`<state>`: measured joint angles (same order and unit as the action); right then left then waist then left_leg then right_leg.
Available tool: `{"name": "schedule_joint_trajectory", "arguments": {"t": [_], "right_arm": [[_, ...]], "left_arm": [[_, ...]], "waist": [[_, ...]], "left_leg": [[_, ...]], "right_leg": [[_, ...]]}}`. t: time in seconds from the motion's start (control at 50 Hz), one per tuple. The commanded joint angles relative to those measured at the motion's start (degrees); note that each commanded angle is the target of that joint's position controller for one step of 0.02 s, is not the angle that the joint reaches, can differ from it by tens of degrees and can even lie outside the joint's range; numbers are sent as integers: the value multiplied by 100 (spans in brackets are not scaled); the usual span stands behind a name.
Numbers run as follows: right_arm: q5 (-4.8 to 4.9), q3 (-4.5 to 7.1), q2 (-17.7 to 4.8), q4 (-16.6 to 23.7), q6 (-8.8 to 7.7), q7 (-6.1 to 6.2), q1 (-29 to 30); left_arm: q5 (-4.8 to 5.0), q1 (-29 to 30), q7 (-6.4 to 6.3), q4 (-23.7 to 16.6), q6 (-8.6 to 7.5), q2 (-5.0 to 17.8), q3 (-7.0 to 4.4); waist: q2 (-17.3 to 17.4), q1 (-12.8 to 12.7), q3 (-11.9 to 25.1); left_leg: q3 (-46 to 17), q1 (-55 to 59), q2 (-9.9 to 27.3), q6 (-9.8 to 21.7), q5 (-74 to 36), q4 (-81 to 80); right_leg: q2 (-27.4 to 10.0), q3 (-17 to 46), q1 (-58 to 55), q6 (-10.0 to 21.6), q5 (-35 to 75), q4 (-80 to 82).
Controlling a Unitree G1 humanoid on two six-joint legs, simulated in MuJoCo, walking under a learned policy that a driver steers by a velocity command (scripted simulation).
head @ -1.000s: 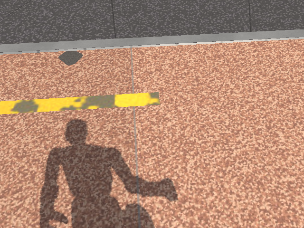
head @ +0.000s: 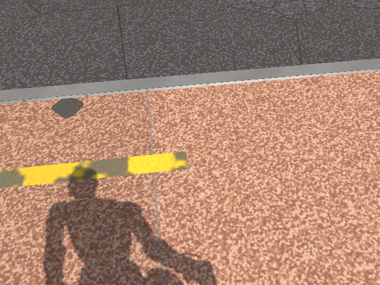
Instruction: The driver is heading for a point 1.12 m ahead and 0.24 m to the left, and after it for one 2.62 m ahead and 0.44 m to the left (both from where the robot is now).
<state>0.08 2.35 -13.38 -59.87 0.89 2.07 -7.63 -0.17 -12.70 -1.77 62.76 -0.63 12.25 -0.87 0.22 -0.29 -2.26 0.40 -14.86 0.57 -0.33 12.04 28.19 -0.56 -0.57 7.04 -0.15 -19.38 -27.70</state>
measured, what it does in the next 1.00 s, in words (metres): walks ahead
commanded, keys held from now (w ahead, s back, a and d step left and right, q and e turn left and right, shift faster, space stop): no key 0.28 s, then w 0.72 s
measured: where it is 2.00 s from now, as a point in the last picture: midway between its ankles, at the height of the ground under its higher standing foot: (179, 191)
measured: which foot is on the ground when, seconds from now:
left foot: down 0.00-1.00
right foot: down 0.00-0.56, up 0.58-1.00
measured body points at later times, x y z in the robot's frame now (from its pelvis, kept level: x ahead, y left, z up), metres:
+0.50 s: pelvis +0.03 +0.02 +0.00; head +0.03 +0.03 +0.45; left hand -0.01 +0.27 -0.16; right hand +0.08 -0.25 -0.15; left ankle +0.03 +0.12 -0.72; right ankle -0.05 -0.12 -0.74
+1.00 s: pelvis +0.25 +0.01 -0.02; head +0.29 +0.01 +0.43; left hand +0.49 +0.22 -0.11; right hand +0.14 -0.24 -0.15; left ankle +0.05 +0.13 -0.74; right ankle +0.43 -0.10 -0.73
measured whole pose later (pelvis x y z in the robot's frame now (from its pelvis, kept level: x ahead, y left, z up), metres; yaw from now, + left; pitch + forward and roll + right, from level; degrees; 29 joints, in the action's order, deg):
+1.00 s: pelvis +0.25 +0.01 -0.02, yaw +0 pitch +2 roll +1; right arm 0.5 2.5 -12.2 -63.1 -4.0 1.1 -27.8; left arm 1.8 3.9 2.6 49.5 -5.5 12.3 -2.4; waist -0.7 4.6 -2.0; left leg 3.1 11.4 0.2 -0.2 23.9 10.9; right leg -1.7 -3.0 33.1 4.6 -1.6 -30.7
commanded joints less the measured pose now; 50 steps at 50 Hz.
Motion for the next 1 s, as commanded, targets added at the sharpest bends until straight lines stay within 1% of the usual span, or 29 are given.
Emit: {"name": "schedule_joint_trajectory", "arguments": {"t": [0.02, 0.28, 0.3, 0.32, 0.34, 0.36, 0.38, 0.4, 0.42, 0.44, 0.48, 0.5, 0.52, 0.54, 0.56, 0.58, 0.6, 0.62, 0.64, 0.68, 0.7, 0.74, 0.78, 0.82, 0.9, 0.94, 0.96, 0.98, 1.0], "right_arm": [[-1, 108, -600, 120, -30, 30, -33], [-3, 99, -501, -133, -21, 53, -134], [-3, 85, -436, -200, -15, 55, -233], [23, 97, -449, -223, -7, 59, -254], [44, 119, -480, -217, -18, 61, -248], [41, 123, -479, -155, -65, 51, -127], [50, 108, -391, -53, -153, 17, 61], [79, 87, -287, 26, -255, -40, 161], [107, 80, -258, 86, -349, -97, 234], [147, 89, -273, 131, -428, -146, 251], [214, 102, -272, 124, -554, -215, 44], [219, 137, -264, -51, -587, -228, -379], [187, 216, -346, -318, -580, -224, -942], [153, 312, -530, -502, -571, -219, -1641], [147, 459, -1135, -595, -586, -194, -2412], [56, 380, -1141, -642, -676, -275, -2704], [45, 243, -814, -485, -758, -271, -2074], [48, 161, -555, -311, -797, -291, -1628], [35, 113, -511, -195, -802, -323, -1325], [-2, 17, -301, -153, -747, -322, -1314], [-20, 3, -307, -186, -718, -291, -1500], [-29, 10, -464, -219, -677, -207, -1754], [-40, 23, -593, -162, -641, -134, -1771], [-35, 41, -668, -112, -624, -92, -1834], [59, 96, -684, -194, -604, -73, -2165], [82, 144, -726, -193, -569, -66, -2134], [73, 174, -789, -161, -548, -65, -2051], [54, 210, -879, -125, -518, -65, -1972], [27, 225, -911, -91, -468, -69, -1870]], "left_arm": [[-4, -322, -21, -71, -22, 598, -95], [-10, -565, -50, 0, -36, 488, -69], [-1, -705, -57, 64, -30, 450, -66], [36, -756, -71, 73, -14, 532, -100], [68, -720, -89, 11, -5, 684, -152], [95, -775, -102, -49, -19, 788, -193], [128, -957, -102, -58, -64, 940, -252], [163, -977, -99, -76, -126, 1142, -334], [168, -959, -92, -102, -191, 1143, -360], [148, -916, -75, -140, -250, 1028, -347], [198, -696, -21, -245, -301, 926, -343], [228, -499, 6, -306, -287, 931, -345], [211, -477, 32, -351, -280, 918, -342], [186, -312, 45, -439, -316, 860, -312], [136, -237, 44, -641, -383, 453, -211], [207, -128, 33, -811, -479, 349, -198], [333, -66, 73, -844, -545, 513, -245], [350, -40, 126, -827, -591, 550, -250], [298, -33, 130, -792, -621, 567, -285], [199, 19, 161, -771, -586, 685, -385], [188, 35, 190, -766, -547, 586, -384], [149, 353, 213, -894, -481, 431, -361], [136, 946, 220, -1146, -464, 313, -304], [155, 1457, 260, -1330, -474, 257, -248], [198, 2042, 374, -1574, -497, 338, -205], [205, 2099, 438, -1662, -532, 439, -224], [205, 1945, 457, -1657, -548, 550, -269], [201, 1627, 455, -1599, -553, 704, -343], [205, 915, 433, -1412, -545, 911, -462]], "waist": [[-68, 6, 162], [-45, 29, 5], [-78, 21, 119], [-172, 12, 6], [-335, -8, -188], [-466, -79, -434], [-732, -186, -615], [-1043, -209, -792], [-1047, -208, -953], [-970, -166, -1021], [-836, 44, -932], [-748, 276, -760], [-620, 439, -488], [-192, 736, -199], [1450, 902, 166], [1781, 872, 444], [968, 535, -42], [607, 381, -261], [361, 246, -358], [405, 155, -358], [458, 163, -310], [355, 198, -338], [274, 272, -463], [362, 382, -547], [398, 443, -731], [418, 320, -666], [478, 171, -496], [616, -37, -189], [715, -431, 282]], "left_leg": [[-158, 698, 173, 207, -1317, -222], [-162, 625, 159, 172, -907, -326], [-66, 659, 70, 172, -269, -297], [83, 502, -83, 181, 656, -133], [226, 161, -221, 201, 1562, 95], [283, -294, -273, 223, 1981, 357], [396, -731, -303, 217, 1794, 845], [396, -1092, -183, 250, 1319, 1474], [198, -1417, 66, 329, 1222, 1825], [78, -1679, 211, 407, 1425, 1941], [145, -1281, 269, 534, 1481, 1038], [429, -286, 62, 524, 941, 302], [613, 768, -243, 425, 400, 104], [59, 1634, 11, 507, 356, -140], [-2200, 2503, 1329, 1110, 989, -1156], [-4281, 2607, 2208, 1774, 1534, -1950], [-3949, 2280, 2289, 1712, 1803, -1872], [-3138, 1983, 1992, 1473, 1703, -1861], [-2498, 1740, 1740, 1278, 1253, -1942], [-1473, 1461, 1317, 1006, -54, -2016], [-1193, 1449, 1218, 996, -575, -2027], [-896, 1464, 1178, 1082, -1270, -2089], [-690, 1308, 1145, 1108, -1417, -2197], [-473, 1100, 1059, 1075, -1320, -2337], [-302, 1432, 1262, 1066, -1401, -2357], [-222, 1878, 1412, 987, -1931, -2089], [-169, 2053, 1454, 923, -2656, -1812], [-122, 2182, 1472, 863, -3731, -1375], [14, 2133, 1361, 767, -4693, -508]], "right_leg": [[-189, 139, 630, 99, 1289, 567], [-144, 101, 763, 95, 776, 699], [-111, 74, 725, 130, 154, 764], [-111, 138, 831, 239, -730, 828], [-219, 349, 950, 414, -1651, 929], [-469, 717, 1014, 607, -2394, 1149], [-911, 1330, 913, 857, -2863, 1484], [-1486, 2044, 817, 1158, -2998, 1807], [-1837, 2438, 764, 1356, -2789, 1926], [-1919, 2475, 573, 1380, -2366, 1884], [-1647, 1893, 454, 1119, -1576, 1567], [-1326, 1393, 852, 937, -1227, 1298], [-1001, 1033, 1289, 818, -672, 868], [-649, 548, 1748, 616, 358, -208], [70, -316, 2837, 169, 85, -2367], [361, 249, 3528, 153, -1279, -3836], [-80, 621, 4045, 326, -1007, -4556], [-351, 605, 4122, 480, -388, -4633], [-544, 506, 4061, 543, 149, -4362], [-734, 355, 3626, 496, 704, -3735], [-726, 238, 3534, 425, 840, -3543], [-698, 84, 3673, 243, 1100, -3087], [-639, 13, 3693, 118, 1471, -2225], [-485, -136, 3375, 79, 1928, -1400], [-340, -179, 3136, 222, 2195, -608], [-291, -146, 3046, 388, 2001, -355], [-194, -187, 2740, 482, 1843, -286], [-18, -294, 2210, 578, 1665, -336], [195, -427, 1288, 713, 1536, -379]]}}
